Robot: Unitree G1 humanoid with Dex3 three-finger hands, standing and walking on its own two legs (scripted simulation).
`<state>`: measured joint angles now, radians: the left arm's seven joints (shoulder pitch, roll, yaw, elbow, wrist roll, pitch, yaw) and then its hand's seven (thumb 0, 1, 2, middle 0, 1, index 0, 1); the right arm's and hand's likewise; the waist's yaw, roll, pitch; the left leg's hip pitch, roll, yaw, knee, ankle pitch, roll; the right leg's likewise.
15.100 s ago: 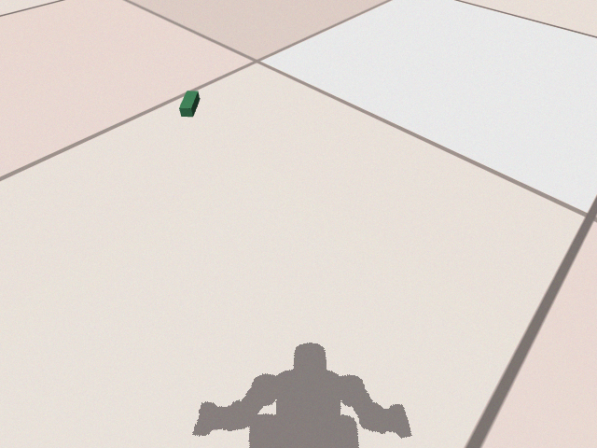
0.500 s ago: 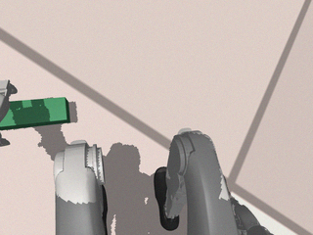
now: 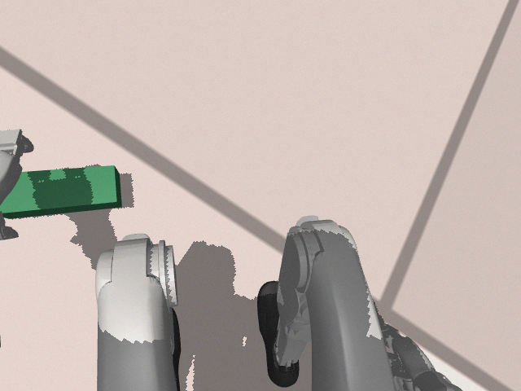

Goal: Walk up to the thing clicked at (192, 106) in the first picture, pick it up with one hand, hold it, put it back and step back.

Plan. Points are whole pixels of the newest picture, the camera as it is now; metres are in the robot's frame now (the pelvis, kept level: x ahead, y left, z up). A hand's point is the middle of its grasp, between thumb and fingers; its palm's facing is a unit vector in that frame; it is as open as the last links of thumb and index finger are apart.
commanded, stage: rise first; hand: left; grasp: from above
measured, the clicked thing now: (62, 191) +0.43 +0.31 -0.29
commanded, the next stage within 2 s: approach in 0.30 s
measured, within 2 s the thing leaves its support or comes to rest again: neither
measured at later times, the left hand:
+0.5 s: hand (0, 193) +0.39 +0.35 -0.16, palm faces -0.44 -0.08 -0.90, open 14.2 cm
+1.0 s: hand (58, 166) +0.45 +0.29 -0.19, palm faces -0.38 -0.03 -0.92, open 14.2 cm
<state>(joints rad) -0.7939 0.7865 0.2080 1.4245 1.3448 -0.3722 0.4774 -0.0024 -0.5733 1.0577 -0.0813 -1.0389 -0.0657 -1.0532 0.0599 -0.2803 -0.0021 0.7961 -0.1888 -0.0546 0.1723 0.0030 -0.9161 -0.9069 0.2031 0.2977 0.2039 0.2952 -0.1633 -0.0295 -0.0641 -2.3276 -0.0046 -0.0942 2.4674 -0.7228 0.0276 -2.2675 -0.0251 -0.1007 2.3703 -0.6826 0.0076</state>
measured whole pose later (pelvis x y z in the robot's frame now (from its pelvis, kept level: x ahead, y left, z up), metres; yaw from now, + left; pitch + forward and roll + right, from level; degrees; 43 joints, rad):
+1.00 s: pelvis +0.00 +0.00 -0.01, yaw -2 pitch +33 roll -8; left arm -0.90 0.77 0.22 1.55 1.38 -0.24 0.60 0.00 -0.56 1.04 -0.08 -1.04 -0.07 -1.05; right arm 0.14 -0.30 0.07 0.78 -0.19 -0.10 0.20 0.00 -0.91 -0.90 0.20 0.30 0.20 0.30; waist -0.28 -0.01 -0.01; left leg -2.35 0.01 -0.11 2.50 -0.73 0.02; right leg -2.31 0.00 -0.12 2.38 -0.66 0.00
